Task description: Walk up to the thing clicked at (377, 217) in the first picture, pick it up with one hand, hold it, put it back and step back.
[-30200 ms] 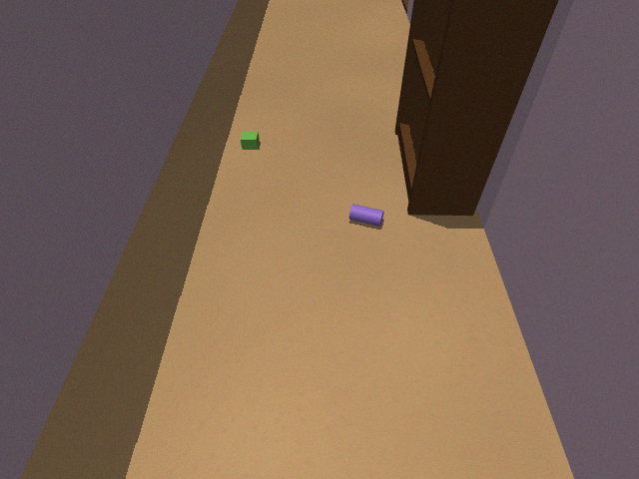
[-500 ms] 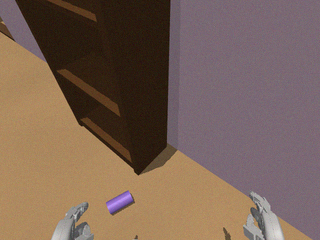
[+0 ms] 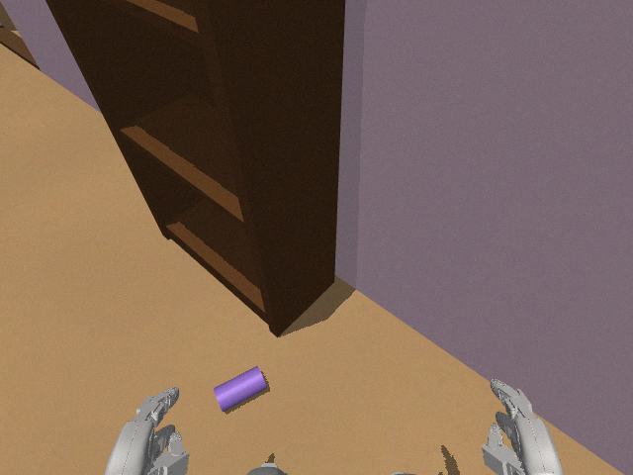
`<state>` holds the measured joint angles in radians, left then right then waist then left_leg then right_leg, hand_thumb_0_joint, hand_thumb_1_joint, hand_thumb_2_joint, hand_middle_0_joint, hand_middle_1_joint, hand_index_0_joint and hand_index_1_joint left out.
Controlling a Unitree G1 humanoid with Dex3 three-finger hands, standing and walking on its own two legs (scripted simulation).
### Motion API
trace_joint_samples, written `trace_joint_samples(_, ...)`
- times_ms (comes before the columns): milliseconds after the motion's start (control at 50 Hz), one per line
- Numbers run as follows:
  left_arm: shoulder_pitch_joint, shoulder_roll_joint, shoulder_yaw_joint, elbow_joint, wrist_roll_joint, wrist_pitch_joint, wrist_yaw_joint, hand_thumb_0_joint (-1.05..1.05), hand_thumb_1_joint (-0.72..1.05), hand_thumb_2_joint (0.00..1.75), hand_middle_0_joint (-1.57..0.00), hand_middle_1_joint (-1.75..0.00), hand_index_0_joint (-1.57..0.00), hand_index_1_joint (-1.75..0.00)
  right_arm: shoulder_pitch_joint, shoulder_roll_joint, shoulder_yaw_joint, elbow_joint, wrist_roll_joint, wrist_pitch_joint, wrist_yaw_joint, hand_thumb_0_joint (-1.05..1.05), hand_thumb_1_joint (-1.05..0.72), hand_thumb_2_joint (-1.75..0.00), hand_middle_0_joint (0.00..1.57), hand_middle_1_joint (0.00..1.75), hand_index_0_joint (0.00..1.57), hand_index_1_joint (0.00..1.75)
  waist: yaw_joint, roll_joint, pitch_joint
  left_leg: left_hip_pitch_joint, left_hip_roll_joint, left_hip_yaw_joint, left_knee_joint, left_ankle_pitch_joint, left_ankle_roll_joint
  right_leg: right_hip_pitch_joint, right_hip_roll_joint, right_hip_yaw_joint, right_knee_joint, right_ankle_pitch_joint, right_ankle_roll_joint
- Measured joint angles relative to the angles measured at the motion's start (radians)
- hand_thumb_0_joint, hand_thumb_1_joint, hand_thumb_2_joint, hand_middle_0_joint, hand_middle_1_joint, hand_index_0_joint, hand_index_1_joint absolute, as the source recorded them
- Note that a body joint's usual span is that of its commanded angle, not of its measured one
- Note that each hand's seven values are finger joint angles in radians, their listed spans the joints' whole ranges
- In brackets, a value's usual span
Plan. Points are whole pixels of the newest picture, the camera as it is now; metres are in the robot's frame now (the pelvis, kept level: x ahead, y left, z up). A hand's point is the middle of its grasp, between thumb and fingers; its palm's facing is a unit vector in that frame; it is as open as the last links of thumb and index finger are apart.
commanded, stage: stand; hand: left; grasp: from above
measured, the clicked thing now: (240, 388) +0.46 +0.25 -0.68
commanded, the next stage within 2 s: none
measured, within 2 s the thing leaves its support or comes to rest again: neither
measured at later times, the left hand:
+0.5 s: hand out of the picture +0.05 +0.25 -0.11, palm faces +0.03 -0.95 -0.32, open 7.4 cm
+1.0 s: hand out of the picture +0.03 +0.25 -0.10, palm faces +0.01 -0.94 -0.35, open 7.4 cm
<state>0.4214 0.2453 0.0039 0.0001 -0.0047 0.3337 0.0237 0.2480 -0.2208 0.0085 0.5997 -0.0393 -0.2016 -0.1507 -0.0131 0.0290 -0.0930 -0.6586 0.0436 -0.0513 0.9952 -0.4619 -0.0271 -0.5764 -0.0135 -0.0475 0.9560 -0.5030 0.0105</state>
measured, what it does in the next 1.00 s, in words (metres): rises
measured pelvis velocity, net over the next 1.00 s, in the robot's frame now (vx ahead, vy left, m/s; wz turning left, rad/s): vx -0.01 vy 0.01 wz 0.00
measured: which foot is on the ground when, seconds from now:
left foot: down 0.00-1.00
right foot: down 0.00-1.00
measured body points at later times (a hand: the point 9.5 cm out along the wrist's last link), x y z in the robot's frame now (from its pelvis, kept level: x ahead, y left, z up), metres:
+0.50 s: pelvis +0.00 +0.02 +0.05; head +0.01 +0.02 +0.50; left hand +0.05 +0.30 -0.09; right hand +0.08 -0.26 -0.08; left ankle +0.02 +0.13 -0.68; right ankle -0.01 -0.13 -0.68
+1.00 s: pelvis -0.01 +0.01 +0.06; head -0.01 +0.00 +0.51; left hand +0.03 +0.30 -0.07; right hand +0.06 -0.28 -0.08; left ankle +0.02 +0.13 -0.68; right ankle -0.01 -0.13 -0.68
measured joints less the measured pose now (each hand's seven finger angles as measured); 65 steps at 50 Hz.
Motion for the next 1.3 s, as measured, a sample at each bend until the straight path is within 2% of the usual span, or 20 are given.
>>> trace_joint_samples(20, -0.051, 0.010, -0.006, 0.100, 0.021, -0.064, 0.002, 0.01, 0.90, 0.90, -0.21, -0.30, -0.20, -0.30, -0.025, -0.010, 0.000, 0.047, -0.021, 0.033, 0.026, 0.02, -0.90, -0.90, 0.21, 0.30, 0.20, 0.30, 0.014, -0.015, 0.027, 0.033, -0.006, 0.011, -0.023, 0.011, 0.003, 0.024, -0.007, 0.009, -0.009, 0.005, -0.001)
trace_joint_samples(60, -0.128, 0.025, -0.004, 0.274, 0.048, -0.148, 0.002, 0.01, 0.90, 0.90, -0.21, -0.30, -0.20, -0.30, -0.060, -0.030, 0.003, 0.120, -0.042, 0.094, 0.074, 0.01, -0.90, -0.90, 0.21, 0.30, 0.20, 0.30, 0.029, -0.033, 0.061, 0.081, -0.016, 0.021, -0.067, 0.033, 0.006, 0.062, -0.017, 0.018, -0.034, 0.018, -0.001)
trace_joint_samples(120, -0.182, 0.046, 0.009, 0.446, 0.060, -0.216, 0.000, 0.01, 0.90, 0.90, -0.21, -0.30, -0.20, -0.30, -0.077, -0.047, -0.013, 0.184, -0.027, 0.133, 0.123, 0.02, -0.90, -0.90, 0.21, 0.30, 0.21, 0.30, 0.037, -0.049, 0.102, 0.146, -0.026, 0.034, -0.125, 0.059, 0.010, 0.117, -0.028, 0.028, -0.076, 0.038, 0.005)
trace_joint_samples(180, -0.192, 0.058, 0.027, 0.567, 0.058, -0.251, 0.003, 0.01, 0.90, 0.90, -0.21, -0.30, -0.20, -0.30, -0.071, -0.058, -0.036, 0.226, -0.013, 0.151, 0.144, 0.02, -0.90, -0.90, 0.21, 0.30, 0.21, 0.30, 0.039, -0.056, 0.120, 0.194, -0.029, 0.042, -0.172, 0.078, 0.013, 0.161, -0.031, 0.034, -0.120, 0.058, 0.010)
trace_joint_samples(280, -0.188, 0.059, 0.040, 0.734, 0.055, -0.284, 0.006, 0.01, 0.90, 0.90, -0.21, -0.30, -0.20, -0.30, -0.058, -0.073, -0.059, 0.294, -0.011, 0.172, 0.148, 0.02, -0.90, -0.90, 0.21, 0.30, 0.20, 0.30, 0.038, -0.046, 0.131, 0.262, -0.027, 0.044, -0.236, 0.100, 0.020, 0.236, -0.029, 0.033, -0.204, 0.093, 0.019)
trace_joint_samples(440, -0.180, 0.048, 0.035, 0.914, 0.047, -0.315, 0.005, 0.01, 0.90, 0.90, -0.21, -0.30, -0.20, -0.30, -0.061, -0.063, -0.055, 0.384, 0.001, 0.190, 0.141, 0.01, -0.90, -0.90, 0.21, 0.30, 0.20, 0.30, 0.039, -0.031, 0.145, 0.365, -0.031, 0.040, -0.364, 0.158, 0.026, 0.352, -0.031, 0.024, -0.355, 0.163, 0.026)
trace_joint_samples(760, -0.229, 0.059, 0.023, 1.091, 0.042, -0.330, 0.003, 0.01, 0.90, 0.90, -0.21, -0.30, -0.20, -0.30, -0.111, -0.062, -0.043, 0.489, 0.018, 0.200, 0.141, 0.01, -0.90, -0.90, 0.21, 0.30, 0.20, 0.30, 0.038, -0.021, 0.158, 0.492, -0.036, 0.040, -0.558, 0.265, 0.023, 0.477, -0.034, 0.019, -0.545, 0.268, 0.028)
trace_joint_samples(1000, -0.251, 0.071, 0.021, 1.134, 0.040, -0.337, -0.005, 0.01, 0.90, 0.90, -0.21, -0.30, -0.20, -0.30, -0.114, -0.090, -0.045, 0.533, 0.022, 0.204, 0.146, 0.01, -0.90, -0.90, 0.21, 0.30, 0.20, 0.30, 0.029, -0.015, 0.158, 0.502, -0.028, 0.034, -0.604, 0.293, 0.013, 0.484, -0.025, 0.012, -0.582, 0.289, 0.018)
trace_joint_samples(1300, -0.285, 0.066, 0.021, 1.152, 0.031, -0.341, -0.011, 0.01, 0.90, 0.90, -0.21, -0.30, -0.20, -0.30, -0.120, -0.096, -0.029, 0.551, 0.024, 0.198, 0.146, 0.01, -0.90, -0.90, 0.21, 0.30, 0.20, 0.30, 0.023, -0.014, 0.161, 0.518, -0.015, 0.036, -0.626, 0.291, 0.002, 0.499, -0.012, 0.015, -0.607, 0.290, 0.008)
